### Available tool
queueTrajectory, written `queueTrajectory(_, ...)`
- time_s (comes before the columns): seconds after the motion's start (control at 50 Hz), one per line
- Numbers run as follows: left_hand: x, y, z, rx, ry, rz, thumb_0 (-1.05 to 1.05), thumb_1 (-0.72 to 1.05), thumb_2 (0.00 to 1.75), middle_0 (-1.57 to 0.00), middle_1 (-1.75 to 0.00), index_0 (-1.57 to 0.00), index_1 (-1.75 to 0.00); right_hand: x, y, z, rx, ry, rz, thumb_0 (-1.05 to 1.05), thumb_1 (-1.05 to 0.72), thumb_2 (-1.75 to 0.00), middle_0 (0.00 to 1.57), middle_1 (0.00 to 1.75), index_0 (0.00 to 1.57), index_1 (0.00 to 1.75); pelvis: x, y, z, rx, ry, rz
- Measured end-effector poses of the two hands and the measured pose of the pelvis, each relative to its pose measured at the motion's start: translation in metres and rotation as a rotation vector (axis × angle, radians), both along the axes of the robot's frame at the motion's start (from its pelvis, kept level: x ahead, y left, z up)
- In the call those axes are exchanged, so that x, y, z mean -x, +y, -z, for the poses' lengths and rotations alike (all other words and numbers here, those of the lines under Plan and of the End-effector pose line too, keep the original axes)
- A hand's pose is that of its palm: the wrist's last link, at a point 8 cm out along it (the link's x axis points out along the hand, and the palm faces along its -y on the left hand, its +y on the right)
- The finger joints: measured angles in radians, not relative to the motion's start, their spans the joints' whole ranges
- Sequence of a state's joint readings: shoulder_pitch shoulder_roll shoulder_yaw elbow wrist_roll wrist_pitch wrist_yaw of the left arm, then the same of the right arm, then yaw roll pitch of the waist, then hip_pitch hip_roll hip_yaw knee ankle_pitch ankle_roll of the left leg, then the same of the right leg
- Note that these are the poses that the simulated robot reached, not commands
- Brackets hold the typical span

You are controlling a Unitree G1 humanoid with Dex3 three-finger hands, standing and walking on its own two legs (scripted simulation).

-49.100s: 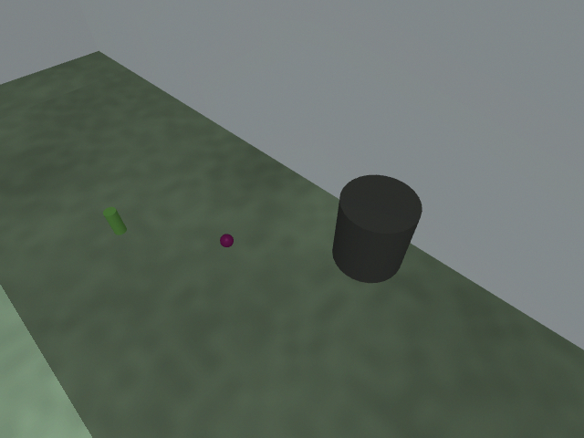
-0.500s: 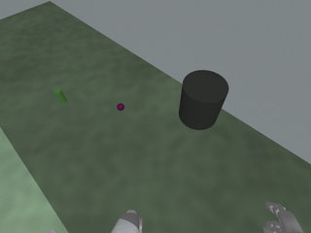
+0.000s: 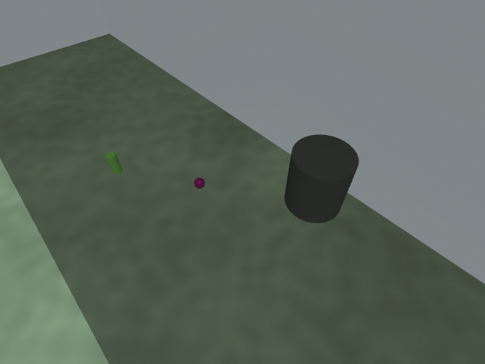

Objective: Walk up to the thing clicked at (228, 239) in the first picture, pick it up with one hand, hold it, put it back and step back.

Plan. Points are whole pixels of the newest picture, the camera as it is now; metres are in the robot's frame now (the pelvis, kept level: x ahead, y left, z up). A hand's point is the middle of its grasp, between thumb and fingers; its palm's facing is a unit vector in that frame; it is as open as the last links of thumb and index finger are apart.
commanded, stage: step back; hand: left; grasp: from above
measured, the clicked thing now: (199, 183) +1.11 +0.27 -0.73
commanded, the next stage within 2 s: stand in 0.66 s
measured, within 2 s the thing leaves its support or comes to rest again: neither
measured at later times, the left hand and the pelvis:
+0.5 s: hand out of the picture +0.10 +0.30 -0.16, palm faces +0.02 -0.93 -0.36, open 7.3 cm; pelvis +0.04 +0.03 +0.00, yaw +1 degrees
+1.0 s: hand out of the picture +0.13 +0.28 -0.14, palm faces -0.01 -0.94 -0.34, open 7.3 cm; pelvis +0.05 +0.03 +0.02, yaw +1 degrees
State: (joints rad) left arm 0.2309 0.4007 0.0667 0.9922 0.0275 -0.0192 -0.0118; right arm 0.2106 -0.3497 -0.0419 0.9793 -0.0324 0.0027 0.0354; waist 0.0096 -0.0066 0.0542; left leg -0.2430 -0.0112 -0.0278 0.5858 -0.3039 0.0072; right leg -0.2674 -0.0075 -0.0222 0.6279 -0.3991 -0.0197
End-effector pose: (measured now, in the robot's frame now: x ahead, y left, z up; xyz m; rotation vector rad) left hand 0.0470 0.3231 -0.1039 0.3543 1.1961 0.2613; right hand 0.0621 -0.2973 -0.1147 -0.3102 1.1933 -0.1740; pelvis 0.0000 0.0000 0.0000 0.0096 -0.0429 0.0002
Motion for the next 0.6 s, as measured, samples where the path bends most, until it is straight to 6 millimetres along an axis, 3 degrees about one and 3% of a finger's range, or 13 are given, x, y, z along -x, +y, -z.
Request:
queueTrajectory(0.12,-0.003,-0.012,-0.004,0.002,-0.049,-0.023,0.00,0.91,0.90,-0.20,-0.30,-0.21,-0.30,-0.016,-0.008,0.001,0.016,0.013,-0.015,0.01,-0.90,-0.90,0.20,0.30,0.20,0.30,-0.006,-0.003,-0.002,0.017,-0.008,-0.019)
queueTrajectory(0.22,-0.005,-0.006,-0.005,0.011,-0.039,-0.038,0.00,0.90,0.90,-0.20,-0.30,-0.21,-0.30,-0.033,-0.006,-0.003,0.033,0.018,-0.046,0.01,-0.90,-0.90,0.20,0.30,0.20,0.30,-0.015,0.007,-0.004,0.015,-0.004,-0.039)
queueTrajectory(0.38,-0.029,0.020,0.016,0.040,0.006,-0.043,0.00,0.91,0.90,-0.20,-0.30,-0.21,-0.30,-0.056,0.021,-0.004,0.059,0.006,-0.046,0.01,-0.90,-0.90,0.20,0.30,0.20,0.30,-0.029,0.029,0.004,0.004,0.005,-0.034)
queueTrajectory(0.6,-0.060,0.016,0.010,0.049,0.015,-0.011,0.00,0.91,0.90,-0.20,-0.30,-0.21,-0.30,-0.100,0.045,-0.010,0.004,-0.047,-0.044,0.01,-0.90,-0.90,0.20,0.30,0.20,0.30,-0.045,0.030,-0.006,0.019,0.022,-0.014)
